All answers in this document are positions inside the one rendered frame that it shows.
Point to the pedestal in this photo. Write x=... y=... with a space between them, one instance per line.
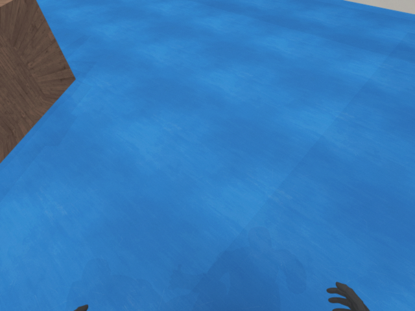
x=34 y=72

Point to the robot right hand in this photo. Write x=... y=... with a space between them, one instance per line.
x=352 y=299

